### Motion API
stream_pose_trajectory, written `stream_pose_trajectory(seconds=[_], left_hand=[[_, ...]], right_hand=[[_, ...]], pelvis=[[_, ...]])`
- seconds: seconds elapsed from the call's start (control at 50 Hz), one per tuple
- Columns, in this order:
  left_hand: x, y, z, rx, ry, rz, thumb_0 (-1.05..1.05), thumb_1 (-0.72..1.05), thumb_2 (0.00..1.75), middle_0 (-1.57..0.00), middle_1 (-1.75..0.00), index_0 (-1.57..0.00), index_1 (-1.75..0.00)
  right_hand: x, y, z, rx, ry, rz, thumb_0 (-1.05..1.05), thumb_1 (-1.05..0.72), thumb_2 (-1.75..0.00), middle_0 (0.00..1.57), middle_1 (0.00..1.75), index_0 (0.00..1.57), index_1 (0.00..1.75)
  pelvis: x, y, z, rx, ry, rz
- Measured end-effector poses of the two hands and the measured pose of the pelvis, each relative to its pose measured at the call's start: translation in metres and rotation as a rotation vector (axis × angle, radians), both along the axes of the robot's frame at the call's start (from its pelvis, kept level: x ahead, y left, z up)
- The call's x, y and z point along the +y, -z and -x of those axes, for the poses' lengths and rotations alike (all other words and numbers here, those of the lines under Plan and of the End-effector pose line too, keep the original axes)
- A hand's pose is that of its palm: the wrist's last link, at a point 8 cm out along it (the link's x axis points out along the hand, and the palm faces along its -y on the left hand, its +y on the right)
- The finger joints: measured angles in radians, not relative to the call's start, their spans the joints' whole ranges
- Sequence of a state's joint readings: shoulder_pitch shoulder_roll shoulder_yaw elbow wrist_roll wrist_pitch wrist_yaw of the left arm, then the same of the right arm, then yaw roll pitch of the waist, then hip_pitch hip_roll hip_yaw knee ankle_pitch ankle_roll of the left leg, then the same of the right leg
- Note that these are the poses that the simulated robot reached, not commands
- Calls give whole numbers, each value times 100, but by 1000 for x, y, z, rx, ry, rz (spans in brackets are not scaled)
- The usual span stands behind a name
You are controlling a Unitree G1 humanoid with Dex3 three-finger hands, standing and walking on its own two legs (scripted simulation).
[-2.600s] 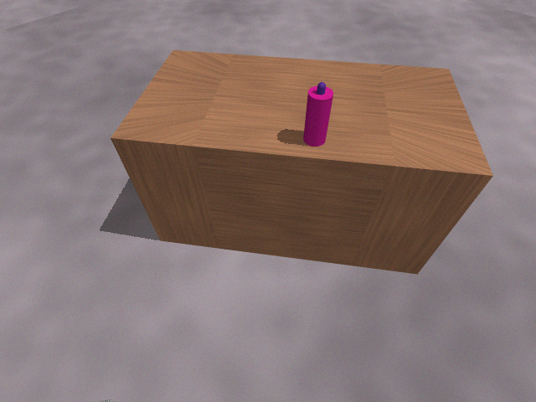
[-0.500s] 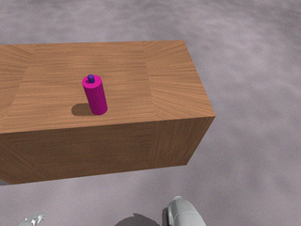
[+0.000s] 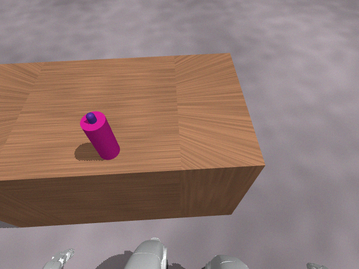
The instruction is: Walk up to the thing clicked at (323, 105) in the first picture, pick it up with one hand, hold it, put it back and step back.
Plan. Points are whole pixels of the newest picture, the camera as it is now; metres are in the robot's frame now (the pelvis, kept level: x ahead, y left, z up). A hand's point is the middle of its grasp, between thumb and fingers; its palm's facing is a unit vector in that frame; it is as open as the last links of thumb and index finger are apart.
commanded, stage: walk up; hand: left
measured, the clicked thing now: (100, 134) +0.45 +0.26 -0.06
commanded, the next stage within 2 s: none
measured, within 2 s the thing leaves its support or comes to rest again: neither
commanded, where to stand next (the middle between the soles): +0.06 +0.04 m, yaw +2 degrees
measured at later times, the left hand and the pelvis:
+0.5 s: hand out of the picture -0.01 +0.29 -0.13, palm faces +0.02 -0.89 -0.46, open 7.4 cm; pelvis -0.04 +0.01 +0.00, yaw +2 degrees
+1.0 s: hand out of the picture -0.01 +0.29 -0.14, palm faces +0.03 -0.92 -0.39, open 7.4 cm; pelvis -0.05 +0.02 +0.00, yaw +3 degrees
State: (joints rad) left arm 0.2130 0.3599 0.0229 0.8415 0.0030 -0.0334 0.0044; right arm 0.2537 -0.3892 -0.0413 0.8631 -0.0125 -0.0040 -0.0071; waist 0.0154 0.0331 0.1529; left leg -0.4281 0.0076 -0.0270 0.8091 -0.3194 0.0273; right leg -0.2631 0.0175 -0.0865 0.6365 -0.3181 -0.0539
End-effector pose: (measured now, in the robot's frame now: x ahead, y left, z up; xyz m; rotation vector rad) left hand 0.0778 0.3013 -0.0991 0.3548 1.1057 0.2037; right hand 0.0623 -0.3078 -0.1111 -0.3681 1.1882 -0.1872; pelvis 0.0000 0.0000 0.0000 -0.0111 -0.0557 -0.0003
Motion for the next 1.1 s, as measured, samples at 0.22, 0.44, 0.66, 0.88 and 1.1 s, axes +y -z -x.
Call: stream_pose_trajectory(seconds=[0.22, 0.44, 0.66, 0.88, 1.1], left_hand=[[27, 17, 8, 32, -42, 1, 1, 90, 90, -20, -30, -20, -30], [26, -3, 75, 65, -61, -80, 1, 90, 90, -20, -30, -20, -30], [61, 0, 108, 96, -95, -59, 1, 90, 90, -20, -30, -21, -30], [55, 6, 93, 95, -65, -19, 1, 90, 90, -20, -30, -20, -30], [29, 0, 84, 83, -95, 20, 1, 90, 90, -20, -30, -21, -30]], right_hand=[[20, -9, -31, -79, -60, 23, 0, -90, -89, 20, 30, 20, 30], [16, 0, -25, -104, -60, -37, 0, -90, -89, 20, 30, 20, 30], [35, 2, 12, -19, -60, -19, 0, -91, -89, 20, 30, 20, 30], [30, -11, 47, -25, -9, -1, 0, -90, -89, 20, 30, 21, 30], [22, -4, 32, 21, -9, -7, 1, -91, -89, 20, 30, 20, 30]], pelvis=[[17, 6, 16, 7, -30, 8], [6, 3, 36, -2, -23, 12], [36, 2, 51, -14, -69, -34], [30, -3, 53, -8, -47, -19], [27, -9, 37, 7, -59, 3]])
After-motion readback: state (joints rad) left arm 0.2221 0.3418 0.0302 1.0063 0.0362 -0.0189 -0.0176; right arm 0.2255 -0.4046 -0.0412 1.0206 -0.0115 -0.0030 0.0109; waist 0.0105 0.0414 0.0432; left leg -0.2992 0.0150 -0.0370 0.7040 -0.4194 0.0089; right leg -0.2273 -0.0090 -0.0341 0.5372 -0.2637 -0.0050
